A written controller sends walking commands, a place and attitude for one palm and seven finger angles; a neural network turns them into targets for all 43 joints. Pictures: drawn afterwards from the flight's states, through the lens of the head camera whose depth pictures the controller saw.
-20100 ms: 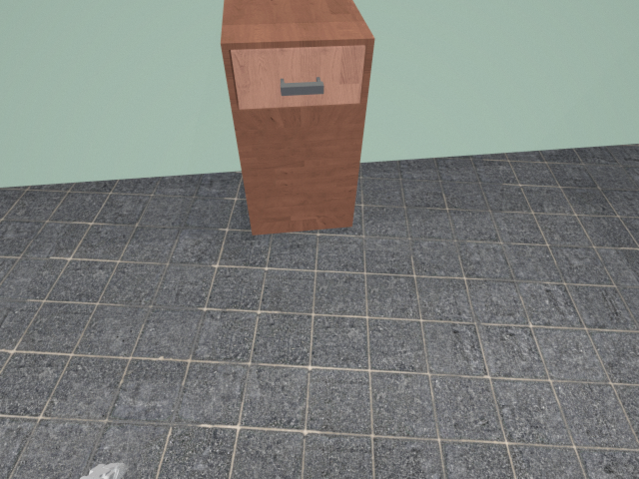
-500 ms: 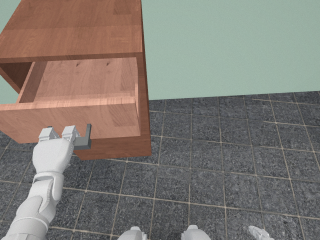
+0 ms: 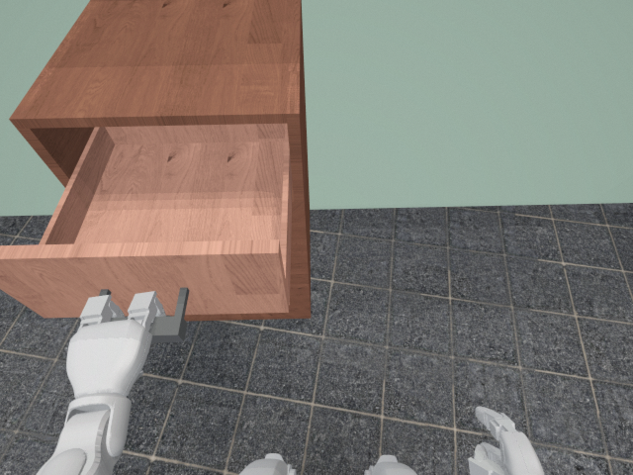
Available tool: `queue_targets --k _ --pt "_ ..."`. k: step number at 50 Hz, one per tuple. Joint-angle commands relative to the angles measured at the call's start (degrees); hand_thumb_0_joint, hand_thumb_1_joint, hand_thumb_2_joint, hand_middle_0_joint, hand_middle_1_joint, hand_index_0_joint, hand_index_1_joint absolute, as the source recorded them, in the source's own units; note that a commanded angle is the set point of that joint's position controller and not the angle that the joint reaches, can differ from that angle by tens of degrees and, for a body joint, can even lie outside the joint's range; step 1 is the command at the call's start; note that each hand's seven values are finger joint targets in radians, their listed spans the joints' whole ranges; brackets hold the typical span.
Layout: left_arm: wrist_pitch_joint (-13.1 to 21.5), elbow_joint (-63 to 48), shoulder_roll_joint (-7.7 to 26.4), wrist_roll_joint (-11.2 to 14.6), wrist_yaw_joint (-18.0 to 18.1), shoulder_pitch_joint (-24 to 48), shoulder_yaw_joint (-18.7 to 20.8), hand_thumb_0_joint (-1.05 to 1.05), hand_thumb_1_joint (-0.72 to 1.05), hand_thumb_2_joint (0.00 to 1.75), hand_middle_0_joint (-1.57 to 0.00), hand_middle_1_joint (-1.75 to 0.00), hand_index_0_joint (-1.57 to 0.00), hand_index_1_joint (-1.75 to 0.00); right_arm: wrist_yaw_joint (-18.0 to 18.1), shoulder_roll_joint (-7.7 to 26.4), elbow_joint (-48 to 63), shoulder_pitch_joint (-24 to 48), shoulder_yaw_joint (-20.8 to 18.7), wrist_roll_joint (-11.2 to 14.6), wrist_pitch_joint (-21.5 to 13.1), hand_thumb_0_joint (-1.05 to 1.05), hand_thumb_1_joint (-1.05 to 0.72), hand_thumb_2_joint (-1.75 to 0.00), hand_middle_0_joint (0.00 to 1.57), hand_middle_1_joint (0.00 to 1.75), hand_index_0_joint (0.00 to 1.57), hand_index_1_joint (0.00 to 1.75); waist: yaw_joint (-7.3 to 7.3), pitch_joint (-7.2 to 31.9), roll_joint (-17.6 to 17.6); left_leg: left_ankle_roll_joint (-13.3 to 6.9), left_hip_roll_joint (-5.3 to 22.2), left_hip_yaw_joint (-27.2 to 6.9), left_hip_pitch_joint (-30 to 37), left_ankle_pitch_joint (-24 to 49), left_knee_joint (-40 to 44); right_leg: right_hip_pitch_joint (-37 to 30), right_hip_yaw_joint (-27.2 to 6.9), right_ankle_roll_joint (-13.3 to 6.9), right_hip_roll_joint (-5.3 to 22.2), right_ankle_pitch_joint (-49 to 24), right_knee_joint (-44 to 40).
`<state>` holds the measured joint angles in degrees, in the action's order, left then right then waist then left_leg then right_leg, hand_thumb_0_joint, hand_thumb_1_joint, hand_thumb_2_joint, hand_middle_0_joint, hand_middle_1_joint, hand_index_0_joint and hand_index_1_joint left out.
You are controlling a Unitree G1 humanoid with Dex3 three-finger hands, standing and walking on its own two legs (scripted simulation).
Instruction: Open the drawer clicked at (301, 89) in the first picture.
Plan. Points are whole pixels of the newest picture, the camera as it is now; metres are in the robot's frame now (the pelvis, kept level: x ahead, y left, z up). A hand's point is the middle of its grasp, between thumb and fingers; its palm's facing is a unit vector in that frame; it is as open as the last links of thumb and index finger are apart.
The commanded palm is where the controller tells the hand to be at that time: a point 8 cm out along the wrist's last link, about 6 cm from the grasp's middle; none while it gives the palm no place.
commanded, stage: pull the drawer open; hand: left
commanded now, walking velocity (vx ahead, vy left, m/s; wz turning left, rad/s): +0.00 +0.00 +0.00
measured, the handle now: (139, 313) +0.32 +0.27 -0.02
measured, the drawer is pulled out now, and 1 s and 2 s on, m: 0.24 0.30 0.30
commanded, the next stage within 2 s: open the thumb to release the handle in 0.82 s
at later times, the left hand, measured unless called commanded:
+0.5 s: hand (120, 411) +0.20 +0.26 -0.04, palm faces -0.03 -0.03 -1.00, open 6.1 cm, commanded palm +0.16 +0.26 +0.01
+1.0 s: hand (117, 413) +0.19 +0.26 -0.04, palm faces -0.03 -0.03 -1.00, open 6.2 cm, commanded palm +0.18 +0.26 +0.01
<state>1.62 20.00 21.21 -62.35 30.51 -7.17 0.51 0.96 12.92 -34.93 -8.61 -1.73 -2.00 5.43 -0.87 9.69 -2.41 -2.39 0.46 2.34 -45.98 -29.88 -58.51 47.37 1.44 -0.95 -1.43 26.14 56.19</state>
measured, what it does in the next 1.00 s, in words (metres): stands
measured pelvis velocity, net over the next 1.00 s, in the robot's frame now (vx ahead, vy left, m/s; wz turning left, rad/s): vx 0.01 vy -0.01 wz -0.01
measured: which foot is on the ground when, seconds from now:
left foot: down 0.00-1.00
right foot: down 0.00-1.00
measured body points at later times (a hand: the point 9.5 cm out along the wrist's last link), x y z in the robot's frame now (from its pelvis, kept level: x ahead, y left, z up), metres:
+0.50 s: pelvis +0.00 -0.01 -0.01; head +0.07 -0.02 +0.43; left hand +0.19 +0.26 +0.01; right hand +0.19 -0.25 -0.12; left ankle -0.02 +0.09 -0.67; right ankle +0.01 -0.11 -0.67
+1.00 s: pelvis +0.01 -0.01 -0.02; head +0.10 -0.01 +0.42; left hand +0.19 +0.26 +0.01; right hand +0.20 -0.25 -0.13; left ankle -0.02 +0.09 -0.67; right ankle +0.01 -0.11 -0.67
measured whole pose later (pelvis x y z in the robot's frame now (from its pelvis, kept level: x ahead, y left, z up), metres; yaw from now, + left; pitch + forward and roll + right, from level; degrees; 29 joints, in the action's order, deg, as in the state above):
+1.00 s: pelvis +0.01 -0.01 -0.02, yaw +0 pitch +20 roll -1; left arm 6.6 3.0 21.6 -62.2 34.9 -28.7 4.6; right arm -0.6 13.8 -32.7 -7.4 -3.0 -3.9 4.7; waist -1.3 10.9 -1.9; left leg -1.9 0.8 2.5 -50.3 -33.6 -63.9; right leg 52.4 1.2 -1.4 -1.8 30.0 62.4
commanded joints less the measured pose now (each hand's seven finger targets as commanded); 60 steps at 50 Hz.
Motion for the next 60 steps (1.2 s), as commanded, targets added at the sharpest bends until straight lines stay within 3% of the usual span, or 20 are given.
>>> queue_targets --k 1,4,10,11,16,23,27,31,37,41,45,46,47,49,51,55,56,57,59,60 --pt "0.0 -12.7 8.3 0.9 2.0 -3.2 5.4 0.00 0.90 0.90 -0.40 -1.35 -0.40 -1.35 0.1 7.7 8.1 2.1 -2.7 0.1 -2.3 0.00 -0.90 -0.90 0.20 0.30 0.20 0.30 -1.45 15.7 -0.1 1.2 -0.8 -3.1 13.8 27.6 7.4 -8.9 0.9 -2.1 -1.6 -19.7 -5.4" --pt "0.5 -14.8 7.3 1.4 2.2 -8.9 5.4 0.00 0.90 0.90 -0.40 -1.35 -0.40 -1.35 -0.2 7.5 8.7 2.4 -2.9 -0.1 -2.8 0.00 -0.90 -0.90 0.20 0.30 0.20 0.30 -1.66 14.2 -0.1 1.1 -0.9 -2.8 13.2 27.1 7.2 -9.5 0.8 -2.2 -1.6 -20.4 -5.5" --pt "1.5 -17.4 9.3 1.1 3.5 -11.0 8.2 0.00 0.90 0.90 -0.40 -1.35 -0.40 -1.35 -0.3 7.8 8.7 3.4 -2.7 -0.7 -3.2 0.00 -0.90 -0.90 0.20 0.30 0.20 0.30 -1.30 12.7 0.3 0.9 -1.3 -2.5 10.3 23.3 5.9 -8.5 0.0 -2.3 -1.3 -20.4 -4.6" --pt "1.6 -17.2 9.8 0.8 3.9 -12.1 9.2 0.00 0.90 0.90 -0.40 -1.35 -0.40 -1.35 -0.2 7.6 8.7 3.8 -2.7 -0.7 -3.1 0.00 -0.90 -0.90 0.20 0.30 0.20 0.30 -1.87 12.7 0.7 1.0 -1.5 -2.3 9.7 21.9 5.8 -8.1 -0.1 -2.2 -1.3 -19.1 -4.3" --pt "1.9 -19.6 8.8 0.5 5.1 -14.5 8.7 0.00 0.90 0.90 -0.40 -1.35 -0.40 -1.35 -0.3 7.4 8.8 4.1 -2.9 -0.9 -3.2 0.00 -0.90 -0.90 0.20 0.30 0.20 0.30 -2.15 14.7 -0.7 1.0 -1.8 -2.2 10.0 22.6 4.5 -7.1 -0.2 -2.3 -1.3 -19.5 -3.0" --pt "1.3 -22.0 8.8 1.2 5.1 -17.7 8.7 0.00 0.90 0.90 -0.40 -1.35 -0.40 -1.35 -0.1 7.4 9.3 5.2 -2.7 -0.8 -3.2 0.00 -0.90 -0.90 0.20 0.30 0.20 0.30 -2.09 13.3 0.4 0.9 -2.0 -2.3 9.0 20.2 4.2 -6.7 -0.7 -2.2 -1.1 -18.4 -3.3" --pt "1.5 -22.3 9.1 2.0 4.8 -23.6 9.8 0.00 0.90 0.90 -0.40 -1.35 -0.40 -1.35 0.0 7.0 10.1 5.2 -2.5 -0.6 -3.3 0.00 -0.90 -0.90 0.20 0.30 0.20 0.30 -2.79 12.5 1.5 0.8 -2.0 -2.2 8.3 19.9 4.3 -8.2 -0.6 -2.3 -1.1 -19.0 -3.4" --pt "2.2 -23.2 9.7 2.6 4.3 -30.0 11.2 0.00 0.90 0.90 -0.40 -1.35 -0.40 -1.35 -0.3 6.6 10.7 6.3 -2.0 -0.6 -3.1 0.00 -0.90 -0.90 0.20 0.30 0.20 0.30 -4.39 13.2 0.4 0.8 -2.2 -1.7 7.9 21.7 4.4 -9.9 -1.6 -2.4 -1.0 -21.6 -3.0" --pt "2.8 -24.6 7.9 3.1 4.1 -36.8 10.5 0.00 0.90 0.90 -0.40 -1.35 -0.40 -1.35 -1.4 6.2 11.5 6.3 -2.3 -0.7 -2.9 0.00 -0.90 -0.90 0.20 0.30 0.20 0.30 -4.76 11.4 -0.5 0.9 -1.6 -2.0 8.1 25.0 4.2 -9.2 -0.7 -2.5 -1.1 -22.8 -2.3" --pt "4.1 -25.8 9.8 2.7 5.0 -37.9 13.6 0.00 0.90 0.90 -0.40 -1.35 -0.40 -1.35 -1.5 6.4 11.3 6.0 -2.6 -1.1 -2.6 0.00 -0.90 -0.90 0.20 0.30 0.20 0.30 -5.38 14.2 -1.0 1.0 -1.6 -2.0 8.3 28.1 3.1 -9.2 -1.5 -2.6 -1.1 -25.8 -0.9" --pt "4.4 -27.4 8.5 2.6 5.4 -39.5 12.5 0.00 0.90 0.90 -0.40 -1.35 -0.40 -1.35 -2.2 6.4 11.3 5.8 -2.9 -1.3 -2.7 0.00 -0.90 -0.90 0.20 0.30 0.20 0.30 -5.00 15.0 -2.4 1.3 -1.0 -2.6 9.6 33.4 2.5 -8.2 -0.4 -2.6 -1.1 -27.1 0.1" --pt "4.5 -28.0 10.1 0.9 6.3 -16.5 10.8 0.00 0.90 0.90 -0.40 -1.35 -0.40 -1.35 -1.8 8.1 9.0 5.1 -3.0 -1.8 -2.3 0.00 -0.90 -0.90 0.20 0.30 0.20 0.30 0.88 12.5 -1.0 1.5 -0.6 -3.8 8.6 28.9 0.0 0.1 -0.9 -2.0 -0.9 -23.7 0.9" --pt "4.6 -26.4 9.1 0.6 6.9 -18.2 12.2 0.00 0.83 0.87 -0.40 -1.34 -0.40 -1.34 -1.3 7.6 9.3 4.1 -3.7 -2.1 -3.0 0.00 -0.90 -0.90 0.20 0.30 0.20 0.30 -1.11 14.5 -2.0 1.2 -0.7 -3.3 8.3 27.3 0.0 -1.4 0.5 -1.9 -1.0 -22.1 1.4" --pt "3.9 -23.0 8.9 0.4 7.4 -21.4 12.3 0.00 0.69 0.81 -0.38 -1.33 -0.38 -1.33 -0.9 7.7 9.3 3.4 -3.8 -1.9 -3.1 0.00 -0.90 -0.90 0.20 0.30 0.20 0.30 -1.76 16.3 0.4 1.4 -1.1 -3.1 8.6 27.1 0.2 -2.3 0.5 -2.0 -1.3 -21.7 1.2" --pt "2.9 -24.5 9.7 0.6 7.6 -20.5 12.2 0.00 0.55 0.75 -0.38 -1.31 -0.38 -1.31 -0.7 7.8 9.4 3.5 -3.8 -1.5 -2.9 0.00 -0.90 -0.90 0.20 0.30 0.20 0.30 -2.20 18.4 -1.7 1.8 -1.1 -3.1 11.0 29.9 0.8 -3.1 0.3 -2.1 -1.1 -22.5 1.1" --pt "-0.7 -22.1 10.0 1.4 6.3 -17.9 10.5 0.00 0.27 0.63 -0.35 -1.28 -0.35 -1.28 0.2 7.9 9.2 3.8 -3.0 -0.7 -2.2 0.00 -0.90 -0.90 0.20 0.30 0.20 0.30 -1.37 16.1 2.1 1.5 -1.1 -3.2 9.8 25.9 2.6 -6.3 0.5 -1.9 -1.1 -22.2 -1.3" --pt "-1.0 -21.7 10.0 1.1 6.0 -18.2 10.3 0.00 0.20 0.60 -0.35 -1.27 -0.35 -1.27 0.5 7.5 9.2 4.4 -2.7 -0.6 -2.0 0.00 -0.90 -0.90 0.20 0.30 0.20 0.30 -2.03 16.6 2.1 1.5 -1.3 -2.8 10.0 25.1 3.3 -6.7 0.4 -1.7 -1.1 -21.1 -1.6" --pt "-1.5 -21.2 8.7 1.4 5.4 -18.0 8.5 0.00 0.13 0.57 -0.35 -1.27 -0.35 -1.27 0.7 7.4 9.2 4.1 -2.7 -0.4 -2.2 0.00 -0.90 -0.90 0.20 0.30 0.20 0.30 -1.58 15.3 1.5 1.3 -1.4 -2.6 10.0 24.0 3.6 -7.3 0.4 -1.8 -1.1 -21.1 -2.5" --pt "-1.7 -20.0 9.9 1.5 4.5 -17.4 9.2 0.00 -0.01 0.51 -0.33 -1.25 -0.33 -1.25 1.2 7.2 9.2 4.3 -2.2 -0.2 -2.2 0.00 -0.90 -0.90 0.20 0.30 0.20 0.30 -1.81 13.9 2.9 1.2 -1.6 -2.4 9.3 21.4 4.7 -8.4 0.2 -1.7 -1.1 -19.6 -3.7" --pt "-1.6 -20.1 10.7 1.7 4.1 -17.0 9.7 0.00 -0.08 0.48 -0.33 -1.24 -0.33 -1.24 1.3 7.5 9.3 4.9 -1.8 -0.2 -2.2 0.00 -0.90 -0.90 0.20 0.30 0.20 0.30 -1.97 13.4 1.6 1.0 -1.6 -2.4 9.3 21.0 5.1 -8.4 -0.2 -1.9 -1.1 -19.3 -4.1"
